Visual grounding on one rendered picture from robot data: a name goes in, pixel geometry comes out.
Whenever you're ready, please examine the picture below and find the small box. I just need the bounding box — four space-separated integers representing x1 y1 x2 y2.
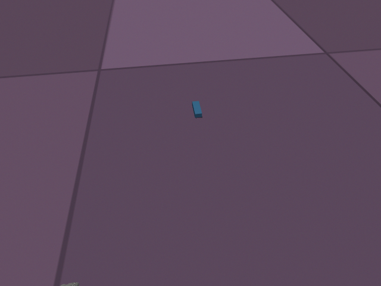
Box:
192 101 202 118

